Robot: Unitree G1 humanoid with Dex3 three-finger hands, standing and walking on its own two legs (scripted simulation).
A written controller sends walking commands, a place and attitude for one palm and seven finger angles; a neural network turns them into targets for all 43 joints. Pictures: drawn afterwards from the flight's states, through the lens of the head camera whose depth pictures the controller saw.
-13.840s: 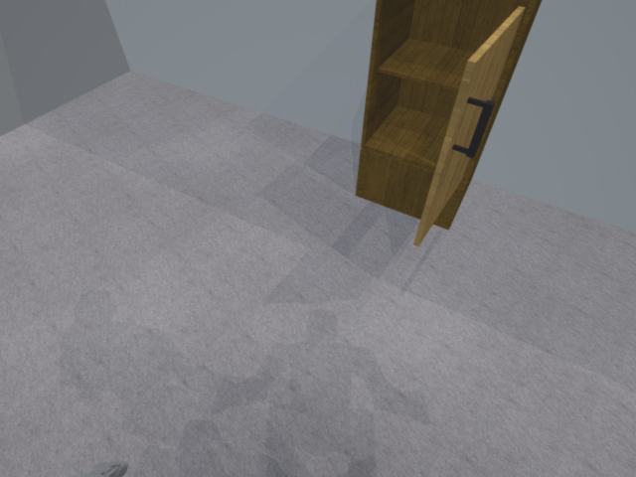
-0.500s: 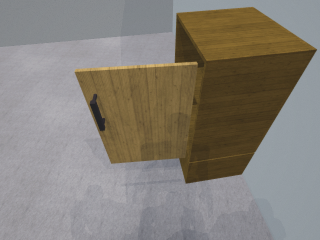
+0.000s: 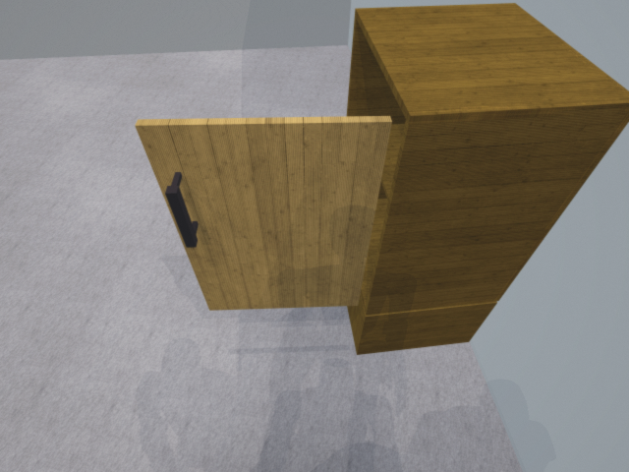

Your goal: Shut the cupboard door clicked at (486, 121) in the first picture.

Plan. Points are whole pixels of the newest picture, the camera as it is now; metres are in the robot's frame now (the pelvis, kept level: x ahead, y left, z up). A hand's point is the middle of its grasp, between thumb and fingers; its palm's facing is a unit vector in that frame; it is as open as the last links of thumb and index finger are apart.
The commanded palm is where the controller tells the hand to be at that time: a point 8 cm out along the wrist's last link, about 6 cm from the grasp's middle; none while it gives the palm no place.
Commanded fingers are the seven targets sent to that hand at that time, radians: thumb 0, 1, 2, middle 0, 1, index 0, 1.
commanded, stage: come to a stop and stand still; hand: left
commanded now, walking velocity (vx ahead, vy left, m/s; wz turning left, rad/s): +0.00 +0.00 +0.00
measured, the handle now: (184, 211) +0.55 +0.28 -0.05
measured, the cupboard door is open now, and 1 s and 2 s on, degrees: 85 85 85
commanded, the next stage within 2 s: look again from close up in 0.46 s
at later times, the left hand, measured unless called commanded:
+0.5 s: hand out of the picture +0.02 +0.19 -0.18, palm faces +0.05 -0.98 -0.20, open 7.4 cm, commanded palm none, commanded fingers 0.00 0.90 0.90 -0.20 -0.30 -0.20 -0.30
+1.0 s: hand out of the picture +0.02 +0.26 -0.18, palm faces +0.00 -0.98 -0.22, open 7.4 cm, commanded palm none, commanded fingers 0.00 0.90 0.90 -0.20 -0.30 -0.20 -0.30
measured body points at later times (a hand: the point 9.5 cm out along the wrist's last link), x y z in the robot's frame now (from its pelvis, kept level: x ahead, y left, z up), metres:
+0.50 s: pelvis +0.02 +0.02 +0.00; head +0.03 +0.02 +0.45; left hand +0.02 +0.24 -0.16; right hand +0.03 -0.21 -0.16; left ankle +0.02 +0.17 -0.74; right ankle -0.06 -0.08 -0.74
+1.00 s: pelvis -0.02 +0.07 -0.01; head -0.02 +0.09 +0.44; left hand +0.02 +0.31 -0.16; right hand +0.05 -0.17 -0.14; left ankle +0.02 +0.17 -0.74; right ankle -0.06 -0.08 -0.74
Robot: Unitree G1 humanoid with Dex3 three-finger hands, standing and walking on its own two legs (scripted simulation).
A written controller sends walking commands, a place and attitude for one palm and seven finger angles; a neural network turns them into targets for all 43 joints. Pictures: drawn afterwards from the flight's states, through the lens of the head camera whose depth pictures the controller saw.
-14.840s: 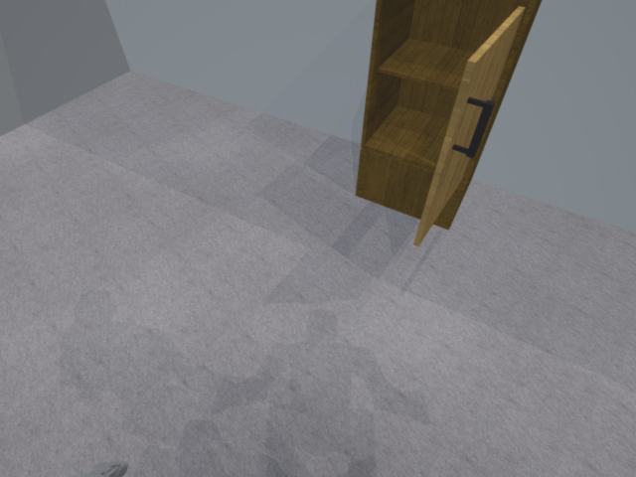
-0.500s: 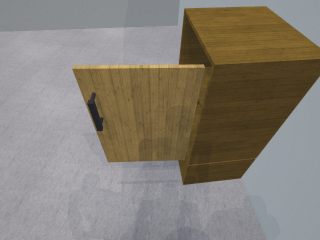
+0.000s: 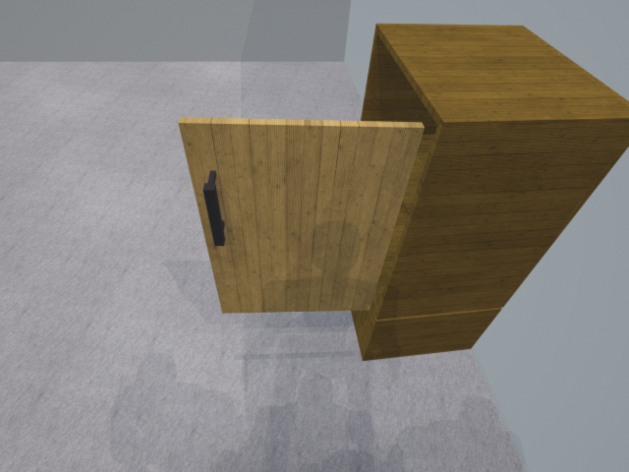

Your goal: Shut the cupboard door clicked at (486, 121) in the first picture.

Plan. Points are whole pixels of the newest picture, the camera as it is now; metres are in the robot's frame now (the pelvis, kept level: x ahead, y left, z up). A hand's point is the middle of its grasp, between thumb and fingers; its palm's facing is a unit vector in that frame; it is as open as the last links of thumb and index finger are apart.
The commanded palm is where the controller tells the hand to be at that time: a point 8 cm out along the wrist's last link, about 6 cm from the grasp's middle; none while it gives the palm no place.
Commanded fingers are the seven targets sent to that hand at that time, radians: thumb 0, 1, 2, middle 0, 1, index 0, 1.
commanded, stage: look again from close up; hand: left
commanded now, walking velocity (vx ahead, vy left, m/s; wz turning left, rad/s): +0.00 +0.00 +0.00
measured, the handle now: (216, 209) +0.57 +0.23 -0.04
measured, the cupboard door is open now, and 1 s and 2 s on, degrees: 85 85 85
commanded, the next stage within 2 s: shuffle to correct the standing spot in 0.10 s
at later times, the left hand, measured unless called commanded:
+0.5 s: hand out of the picture -0.08 +0.19 -0.18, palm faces +0.11 -0.98 -0.17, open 7.4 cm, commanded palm none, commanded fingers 0.00 0.90 0.90 -0.20 -0.30 -0.20 -0.30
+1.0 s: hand out of the picture +0.10 +0.18 -0.17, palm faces +0.17 -0.97 -0.19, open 7.3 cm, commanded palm none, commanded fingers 0.00 0.90 0.90 -0.20 -0.30 -0.20 -0.30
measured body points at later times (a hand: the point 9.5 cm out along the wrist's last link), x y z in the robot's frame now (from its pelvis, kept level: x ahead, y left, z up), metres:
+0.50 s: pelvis +0.00 +0.02 +0.00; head +0.01 +0.04 +0.45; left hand -0.08 +0.24 -0.17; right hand +0.01 -0.22 -0.15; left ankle +0.04 +0.10 -0.73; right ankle -0.03 -0.15 -0.73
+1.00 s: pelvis +0.10 +0.01 +0.01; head +0.11 +0.01 +0.46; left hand +0.09 +0.24 -0.15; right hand +0.16 -0.22 -0.15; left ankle +0.11 +0.12 -0.70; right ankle +0.09 -0.11 -0.73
